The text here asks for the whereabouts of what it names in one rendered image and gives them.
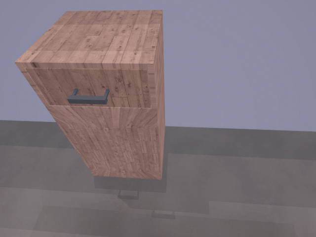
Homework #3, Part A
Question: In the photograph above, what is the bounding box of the drawer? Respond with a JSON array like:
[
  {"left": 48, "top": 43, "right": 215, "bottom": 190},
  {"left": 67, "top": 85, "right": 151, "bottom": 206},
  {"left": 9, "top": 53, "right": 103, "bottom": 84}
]
[{"left": 26, "top": 68, "right": 151, "bottom": 108}]

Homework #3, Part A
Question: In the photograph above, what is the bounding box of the cabinet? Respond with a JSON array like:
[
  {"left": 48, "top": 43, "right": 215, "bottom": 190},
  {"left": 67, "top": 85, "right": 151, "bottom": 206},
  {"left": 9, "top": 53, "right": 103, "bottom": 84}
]
[{"left": 15, "top": 10, "right": 165, "bottom": 180}]

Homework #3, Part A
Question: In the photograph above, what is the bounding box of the handle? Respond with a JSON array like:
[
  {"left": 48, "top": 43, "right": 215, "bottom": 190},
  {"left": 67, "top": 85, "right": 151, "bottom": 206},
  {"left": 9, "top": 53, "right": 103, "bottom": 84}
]
[{"left": 67, "top": 88, "right": 110, "bottom": 105}]

